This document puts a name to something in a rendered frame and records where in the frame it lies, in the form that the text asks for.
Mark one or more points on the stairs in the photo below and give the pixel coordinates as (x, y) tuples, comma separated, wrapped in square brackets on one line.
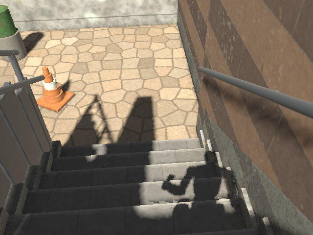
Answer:
[(159, 187)]

